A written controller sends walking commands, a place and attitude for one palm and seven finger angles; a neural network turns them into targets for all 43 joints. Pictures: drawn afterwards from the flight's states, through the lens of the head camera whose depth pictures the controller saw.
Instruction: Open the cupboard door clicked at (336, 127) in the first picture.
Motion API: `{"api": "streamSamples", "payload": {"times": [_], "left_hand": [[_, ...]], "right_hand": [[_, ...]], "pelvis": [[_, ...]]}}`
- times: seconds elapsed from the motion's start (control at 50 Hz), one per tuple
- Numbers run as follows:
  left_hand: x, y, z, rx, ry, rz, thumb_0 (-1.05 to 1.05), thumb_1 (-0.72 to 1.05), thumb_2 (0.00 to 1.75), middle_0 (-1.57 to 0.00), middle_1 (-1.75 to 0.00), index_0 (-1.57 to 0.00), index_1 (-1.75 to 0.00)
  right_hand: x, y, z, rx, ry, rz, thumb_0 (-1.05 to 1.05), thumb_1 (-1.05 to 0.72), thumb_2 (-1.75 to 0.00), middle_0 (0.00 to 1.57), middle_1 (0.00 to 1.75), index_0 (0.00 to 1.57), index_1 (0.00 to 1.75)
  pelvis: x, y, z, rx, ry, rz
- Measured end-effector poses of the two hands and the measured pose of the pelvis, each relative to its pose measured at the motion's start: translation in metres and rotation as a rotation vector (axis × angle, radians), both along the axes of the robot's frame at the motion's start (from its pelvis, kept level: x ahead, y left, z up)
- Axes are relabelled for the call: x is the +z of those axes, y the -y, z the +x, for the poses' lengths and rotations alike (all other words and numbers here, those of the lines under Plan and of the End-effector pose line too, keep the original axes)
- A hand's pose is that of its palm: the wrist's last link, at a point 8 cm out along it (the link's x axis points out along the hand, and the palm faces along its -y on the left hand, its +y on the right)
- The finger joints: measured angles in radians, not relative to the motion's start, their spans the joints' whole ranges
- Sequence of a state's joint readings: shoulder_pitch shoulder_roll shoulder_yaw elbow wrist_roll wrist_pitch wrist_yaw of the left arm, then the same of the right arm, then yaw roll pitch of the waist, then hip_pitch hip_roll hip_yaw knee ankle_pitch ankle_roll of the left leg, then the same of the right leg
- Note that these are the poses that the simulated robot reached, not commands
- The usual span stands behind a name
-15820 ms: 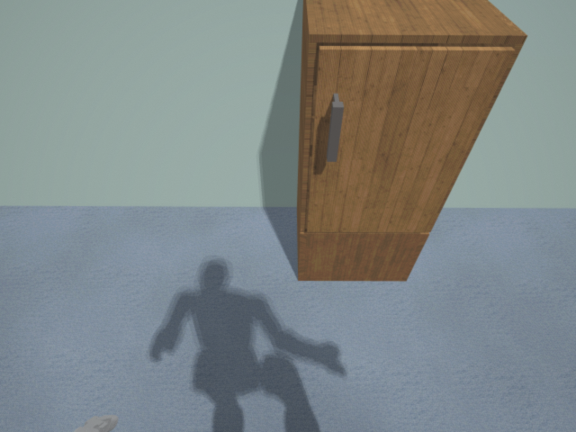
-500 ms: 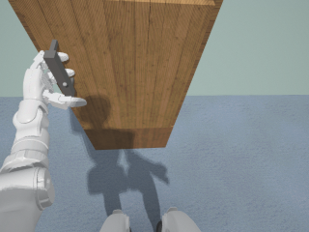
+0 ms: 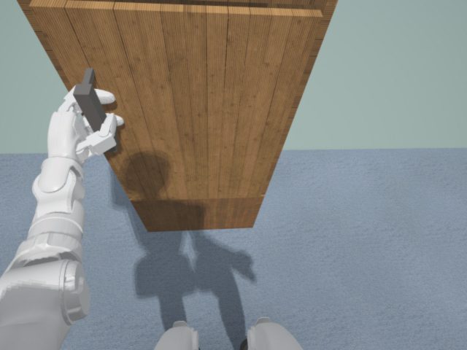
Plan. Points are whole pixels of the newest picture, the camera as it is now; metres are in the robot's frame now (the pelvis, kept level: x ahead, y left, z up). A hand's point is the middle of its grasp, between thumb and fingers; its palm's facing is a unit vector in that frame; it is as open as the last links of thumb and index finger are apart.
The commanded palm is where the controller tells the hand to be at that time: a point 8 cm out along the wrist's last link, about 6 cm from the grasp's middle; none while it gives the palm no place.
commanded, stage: close the thumb around the handle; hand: left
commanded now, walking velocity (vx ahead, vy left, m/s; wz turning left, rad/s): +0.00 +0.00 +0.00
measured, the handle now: (101, 112) +0.52 +0.22 +0.06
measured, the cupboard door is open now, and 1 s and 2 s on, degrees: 0 37 41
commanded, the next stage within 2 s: pull the door open along its arc in 0.02 s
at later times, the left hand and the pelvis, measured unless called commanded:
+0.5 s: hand (111, 169) +0.39 +0.18 +0.07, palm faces +0.01 -1.00 -0.01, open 6.1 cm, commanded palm +0.34 +0.22 +0.07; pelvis +0.01 +0.00 +0.01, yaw -1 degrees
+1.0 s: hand (173, 247) +0.27 +0.08 +0.07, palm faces +0.43 -0.90 +0.01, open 6.1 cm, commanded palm +0.20 +0.10 +0.07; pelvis +0.00 -0.03 +0.01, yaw +4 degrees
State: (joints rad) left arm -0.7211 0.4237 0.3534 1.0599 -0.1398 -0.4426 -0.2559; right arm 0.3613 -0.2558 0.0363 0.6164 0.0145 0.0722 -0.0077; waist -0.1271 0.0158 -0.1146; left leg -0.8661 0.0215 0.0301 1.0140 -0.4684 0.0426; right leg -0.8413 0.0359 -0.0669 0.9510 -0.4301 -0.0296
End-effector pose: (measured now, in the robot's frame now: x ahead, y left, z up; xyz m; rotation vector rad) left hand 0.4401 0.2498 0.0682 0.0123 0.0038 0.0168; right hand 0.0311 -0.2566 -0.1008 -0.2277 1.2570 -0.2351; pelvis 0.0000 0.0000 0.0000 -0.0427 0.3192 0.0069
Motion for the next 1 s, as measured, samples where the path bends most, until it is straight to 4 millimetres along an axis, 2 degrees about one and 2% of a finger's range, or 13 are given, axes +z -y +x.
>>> {"api": "streamSamples", "payload": {"times": [0.24, 0.32, 0.4, 0.52, 0.66, 0.78, 0.88, 1.0], "left_hand": [[0.0, 0.002, -0.005, 0.02, 0.002, 0.002, 0.01, 0.71, 0.81, -0.36, -1.34, -0.34, -1.35], [0.0, 0.004, -0.015, 0.02, 0.007, 0.003, 0.01, 0.72, 0.79, -0.36, -1.34, -0.34, -1.35], [-0.001, 0.007, -0.034, 0.012, 0.015, -0.002, 0.01, 0.71, 0.75, -0.36, -1.34, -0.34, -1.35], [-0.002, 0.018, -0.075, 0.006, 0.029, -0.016, 0.01, 0.7, 0.73, -0.36, -1.34, -0.33, -1.34], [-0.003, 0.055, -0.128, 0.299, 0.058, -0.104, 0.02, 0.68, 0.77, -0.33, -1.34, -0.35, -1.3], [-0.001, 0.088, -0.162, 0.458, 0.047, -0.06, 0.0, 0.7, 0.81, -0.32, -1.35, -0.34, -1.31], [0.001, 0.108, -0.187, 0.48, 0.014, -0.034, 0.0, 0.7, 0.79, -0.3, -1.35, -0.34, -1.32], [0.003, 0.132, -0.217, 0.43, -0.014, -0.026, 0.0, 0.69, 0.75, -0.3, -1.34, -0.33, -1.33]], "right_hand": [[0.0, 0.005, -0.001, -0.005, 0.015, -0.003, 0.0, -0.91, -0.9, 0.2, 0.3, 0.2, 0.3], [0.002, 0.004, 0.0, -0.016, 0.025, 0.009, 0.0, -0.91, -0.9, 0.2, 0.3, 0.2, 0.3], [0.007, 0.002, 0.009, -0.023, 0.058, 0.025, 0.01, -0.91, -0.9, 0.2, 0.3, 0.2, 0.3], [0.014, -0.003, 0.04, 0.009, 0.156, 0.047, 0.01, -0.91, -0.9, 0.2, 0.3, 0.2, 0.3], [0.016, -0.018, 0.099, 0.156, 0.295, 0.085, 0.01, -0.91, -0.9, 0.2, 0.3, 0.2, 0.3], [0.02, -0.037, 0.144, 0.267, 0.394, 0.127, 0.01, -0.91, -0.9, 0.2, 0.3, 0.2, 0.3], [0.03, -0.047, 0.163, 0.305, 0.459, 0.154, 0.01, -0.91, -0.9, 0.2, 0.3, 0.2, 0.3], [0.038, -0.048, 0.168, 0.321, 0.509, 0.171, 0.01, -0.91, -0.9, 0.2, 0.3, 0.2, 0.3]], "pelvis": [[0.0, 0.002, -0.003, -0.005, 0.004, 0.004], [0.002, 0.002, -0.001, -0.012, 0.012, 0.006], [0.007, 0.002, 0.003, -0.019, 0.028, 0.009], [0.013, 0.001, 0.009, -0.016, 0.054, 0.012], [0.01, 0.002, 0.007, 0.004, 0.074, 0.021], [0.006, 0.009, 0.003, 0.032, 0.097, 0.027], [0.008, 0.016, 0.002, 0.051, 0.125, 0.029], [0.01, 0.025, 0.004, 0.061, 0.145, 0.035]]}}
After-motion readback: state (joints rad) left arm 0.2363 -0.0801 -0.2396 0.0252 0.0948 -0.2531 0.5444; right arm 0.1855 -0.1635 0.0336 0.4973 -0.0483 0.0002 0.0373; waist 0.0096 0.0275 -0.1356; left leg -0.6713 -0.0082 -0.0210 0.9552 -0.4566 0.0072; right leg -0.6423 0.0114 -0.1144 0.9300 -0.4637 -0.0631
